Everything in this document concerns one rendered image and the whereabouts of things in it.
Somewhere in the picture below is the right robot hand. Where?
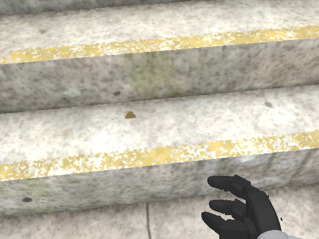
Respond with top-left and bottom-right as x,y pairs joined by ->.
201,174 -> 282,239

